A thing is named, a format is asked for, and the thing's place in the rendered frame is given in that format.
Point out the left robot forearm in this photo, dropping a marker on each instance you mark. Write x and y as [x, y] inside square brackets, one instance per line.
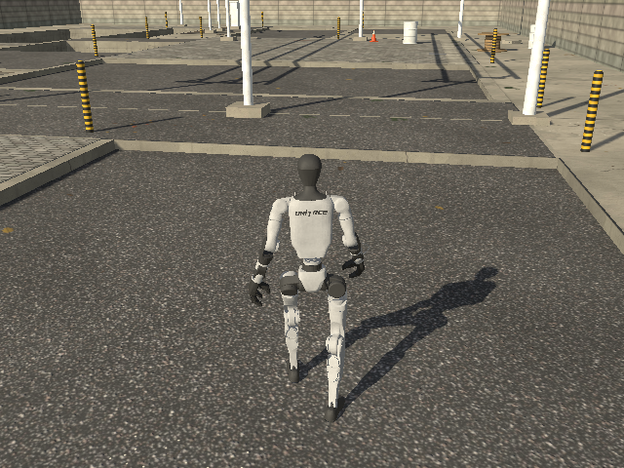
[262, 263]

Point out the robot right hand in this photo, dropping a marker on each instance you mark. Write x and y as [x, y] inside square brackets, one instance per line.
[350, 263]

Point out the right robot forearm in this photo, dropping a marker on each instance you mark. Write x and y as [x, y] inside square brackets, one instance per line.
[356, 252]

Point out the robot left upper arm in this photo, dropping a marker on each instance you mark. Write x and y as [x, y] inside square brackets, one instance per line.
[279, 207]

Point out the humanoid robot head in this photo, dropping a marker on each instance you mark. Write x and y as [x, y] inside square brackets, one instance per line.
[309, 167]

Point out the left robot foot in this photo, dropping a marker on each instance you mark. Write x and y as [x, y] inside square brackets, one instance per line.
[293, 374]

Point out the robot left hand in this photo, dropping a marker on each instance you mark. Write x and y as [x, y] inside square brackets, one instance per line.
[253, 292]

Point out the robot right upper arm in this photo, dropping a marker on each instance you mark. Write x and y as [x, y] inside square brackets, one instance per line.
[340, 204]

